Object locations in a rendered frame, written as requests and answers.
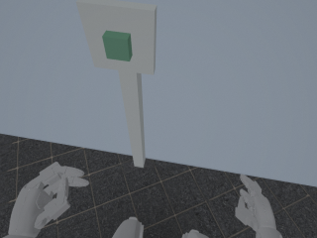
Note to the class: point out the button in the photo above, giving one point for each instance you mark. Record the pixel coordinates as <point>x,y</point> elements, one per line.
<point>117,45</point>

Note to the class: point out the right robot hand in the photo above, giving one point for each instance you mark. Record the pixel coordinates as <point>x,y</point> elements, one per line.
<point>258,213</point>

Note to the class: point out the left robot hand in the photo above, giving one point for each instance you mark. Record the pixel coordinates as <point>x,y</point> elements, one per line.
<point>27,218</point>

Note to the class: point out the right robot forearm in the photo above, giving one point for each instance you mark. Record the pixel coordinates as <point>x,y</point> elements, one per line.
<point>268,232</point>

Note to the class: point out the panel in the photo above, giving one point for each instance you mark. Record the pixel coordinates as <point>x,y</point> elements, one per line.
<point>139,20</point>

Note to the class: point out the robot left thigh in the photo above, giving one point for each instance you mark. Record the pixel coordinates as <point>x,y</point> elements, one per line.
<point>130,228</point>

